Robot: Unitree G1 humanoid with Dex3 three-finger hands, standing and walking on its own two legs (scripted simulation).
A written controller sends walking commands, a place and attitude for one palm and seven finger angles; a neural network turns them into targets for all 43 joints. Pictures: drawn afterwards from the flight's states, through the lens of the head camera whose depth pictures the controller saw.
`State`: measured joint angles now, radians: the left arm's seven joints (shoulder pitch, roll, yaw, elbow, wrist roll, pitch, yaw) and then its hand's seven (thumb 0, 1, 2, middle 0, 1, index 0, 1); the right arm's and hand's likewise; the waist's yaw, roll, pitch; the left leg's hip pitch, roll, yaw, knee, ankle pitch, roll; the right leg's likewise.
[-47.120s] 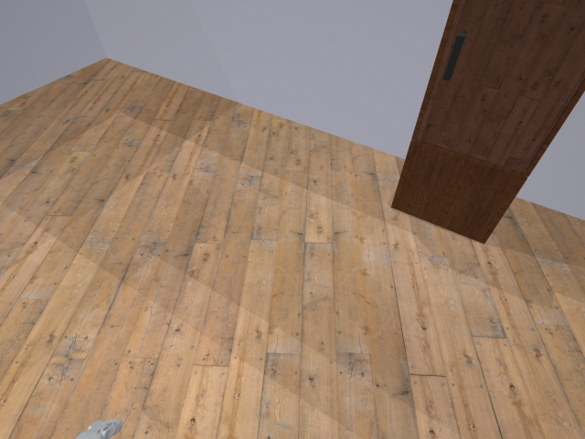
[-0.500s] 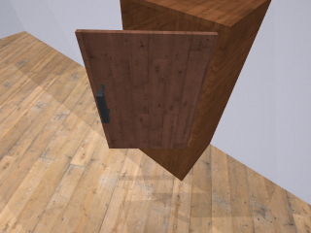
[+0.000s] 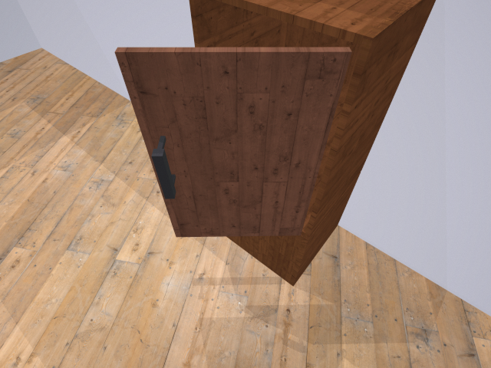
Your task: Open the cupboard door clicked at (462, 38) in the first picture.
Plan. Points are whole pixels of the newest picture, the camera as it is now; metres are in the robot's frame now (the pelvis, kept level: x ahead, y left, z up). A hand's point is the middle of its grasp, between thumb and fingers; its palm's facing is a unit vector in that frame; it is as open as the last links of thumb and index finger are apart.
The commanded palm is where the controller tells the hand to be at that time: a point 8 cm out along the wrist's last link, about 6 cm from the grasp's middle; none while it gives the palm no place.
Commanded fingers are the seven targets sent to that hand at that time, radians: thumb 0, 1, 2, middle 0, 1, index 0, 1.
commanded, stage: come to a stop and stand still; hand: left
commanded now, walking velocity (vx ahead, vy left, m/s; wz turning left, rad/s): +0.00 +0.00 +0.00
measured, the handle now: (166, 168) +0.51 +0.21 +0.00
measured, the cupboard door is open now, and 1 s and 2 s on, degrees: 40 40 40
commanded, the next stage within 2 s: look again from close up in 0.28 s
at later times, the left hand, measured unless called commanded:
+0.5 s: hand out of the picture +0.02 +0.17 -0.18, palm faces +0.01 -0.98 -0.19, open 7.4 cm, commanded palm none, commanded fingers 0.00 0.90 0.90 -0.20 -0.30 -0.20 -0.30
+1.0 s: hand out of the picture +0.01 +0.17 -0.18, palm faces +0.02 -0.98 -0.18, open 7.4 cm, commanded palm none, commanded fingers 0.00 0.90 0.90 -0.20 -0.30 -0.20 -0.30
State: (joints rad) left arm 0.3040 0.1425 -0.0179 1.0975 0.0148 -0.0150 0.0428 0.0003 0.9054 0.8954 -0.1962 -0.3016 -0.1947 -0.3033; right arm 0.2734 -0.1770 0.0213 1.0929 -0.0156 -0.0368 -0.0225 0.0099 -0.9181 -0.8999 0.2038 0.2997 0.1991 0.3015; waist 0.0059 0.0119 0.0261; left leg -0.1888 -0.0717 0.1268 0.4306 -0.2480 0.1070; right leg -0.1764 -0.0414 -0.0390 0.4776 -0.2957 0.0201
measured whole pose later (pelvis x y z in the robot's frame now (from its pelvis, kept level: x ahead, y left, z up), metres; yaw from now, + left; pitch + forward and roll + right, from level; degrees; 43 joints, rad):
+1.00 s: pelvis +0.01 -0.01 +0.00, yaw +0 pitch -1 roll +0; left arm 0.27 0.16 -0.01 1.12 0.02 0.00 0.04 0.00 0.91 0.90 -0.20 -0.30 -0.19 -0.30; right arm 0.25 -0.15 0.02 1.16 -0.01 -0.04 -0.03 0.00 -0.91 -0.90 0.20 0.30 0.20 0.30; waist 0.01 -0.02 0.05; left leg -0.13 -0.07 0.12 0.38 -0.24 0.10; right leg -0.12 -0.03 -0.04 0.42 -0.29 0.02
